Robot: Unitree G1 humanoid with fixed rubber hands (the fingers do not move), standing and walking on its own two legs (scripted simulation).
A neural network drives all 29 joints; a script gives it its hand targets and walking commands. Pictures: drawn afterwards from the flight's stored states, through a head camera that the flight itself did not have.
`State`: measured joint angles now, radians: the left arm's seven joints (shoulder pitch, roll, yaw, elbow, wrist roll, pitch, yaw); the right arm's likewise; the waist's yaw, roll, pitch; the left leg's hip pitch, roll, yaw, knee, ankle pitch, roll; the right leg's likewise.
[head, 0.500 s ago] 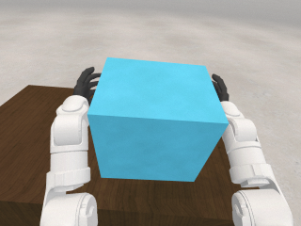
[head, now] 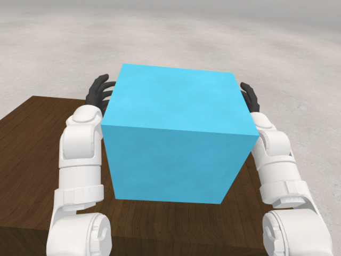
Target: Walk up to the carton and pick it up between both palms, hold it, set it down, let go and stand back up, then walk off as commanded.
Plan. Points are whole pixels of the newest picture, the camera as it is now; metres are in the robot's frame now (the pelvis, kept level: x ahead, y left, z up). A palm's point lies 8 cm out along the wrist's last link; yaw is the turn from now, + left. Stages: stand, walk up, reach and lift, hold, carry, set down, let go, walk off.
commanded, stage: hold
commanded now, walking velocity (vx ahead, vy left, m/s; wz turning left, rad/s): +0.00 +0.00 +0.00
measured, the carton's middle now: (173, 136) +0.34 -0.01 +0.19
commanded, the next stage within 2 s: none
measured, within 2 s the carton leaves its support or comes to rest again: neither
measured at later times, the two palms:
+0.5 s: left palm (96, 110) +0.35 +0.15 +0.25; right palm (251, 118) +0.36 -0.19 +0.23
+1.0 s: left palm (94, 109) +0.36 +0.16 +0.25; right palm (248, 116) +0.36 -0.18 +0.24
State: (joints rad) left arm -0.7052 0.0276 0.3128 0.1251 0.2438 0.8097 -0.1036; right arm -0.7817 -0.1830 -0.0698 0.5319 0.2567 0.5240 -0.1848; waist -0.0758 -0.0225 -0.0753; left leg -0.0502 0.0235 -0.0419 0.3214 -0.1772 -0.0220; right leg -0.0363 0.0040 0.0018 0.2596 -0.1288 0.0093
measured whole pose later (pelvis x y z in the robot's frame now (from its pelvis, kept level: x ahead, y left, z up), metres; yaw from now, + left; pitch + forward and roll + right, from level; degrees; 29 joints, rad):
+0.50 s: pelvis +0.00 +0.00 +0.00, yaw +0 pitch -6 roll -1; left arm -0.67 0.01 0.30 0.05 0.26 0.83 -0.11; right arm -0.74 -0.19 -0.06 0.47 0.28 0.53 -0.19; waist -0.08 -0.02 -0.06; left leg -0.03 0.03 -0.04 0.32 -0.18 -0.02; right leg -0.02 0.01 0.01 0.26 -0.13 0.01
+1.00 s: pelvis +0.00 +0.00 +0.00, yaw +1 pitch -6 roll -1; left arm -0.69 0.03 0.29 0.10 0.25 0.82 -0.10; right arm -0.76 -0.18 -0.06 0.50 0.27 0.52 -0.19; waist -0.09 -0.03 -0.08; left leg -0.05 0.02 -0.05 0.33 -0.18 -0.02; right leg -0.03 0.00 0.00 0.26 -0.14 0.01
